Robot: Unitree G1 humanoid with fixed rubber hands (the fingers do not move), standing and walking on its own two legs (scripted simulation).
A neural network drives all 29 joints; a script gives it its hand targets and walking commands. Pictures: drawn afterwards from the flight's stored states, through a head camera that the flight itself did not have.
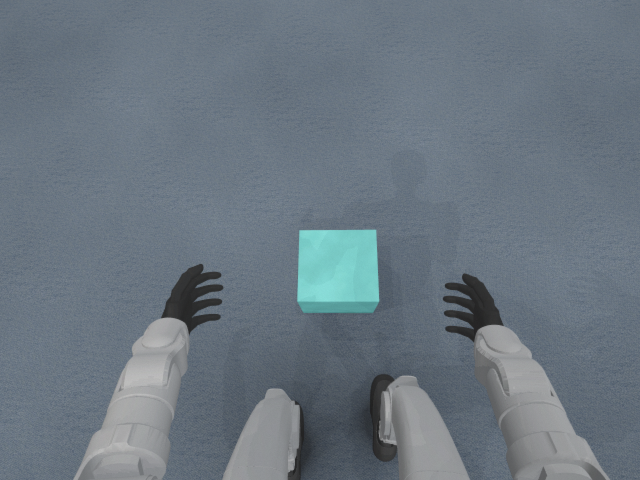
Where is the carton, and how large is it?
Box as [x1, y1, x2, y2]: [297, 230, 378, 312]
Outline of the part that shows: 299,230 297,301 303,312 372,312 378,302 375,230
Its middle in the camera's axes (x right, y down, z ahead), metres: +0.05 +0.10 +1.06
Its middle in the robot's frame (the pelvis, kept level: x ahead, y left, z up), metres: +0.49 +0.01 -0.61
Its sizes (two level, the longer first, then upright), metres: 0.200 0.187 0.182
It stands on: the floor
